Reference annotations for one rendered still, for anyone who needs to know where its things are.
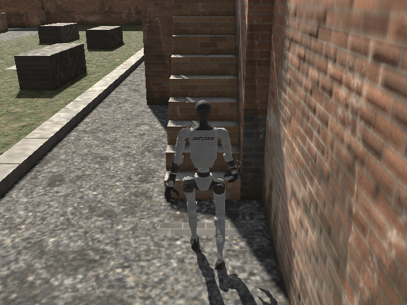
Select stairs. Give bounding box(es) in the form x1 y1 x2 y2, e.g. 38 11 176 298
164 0 241 200

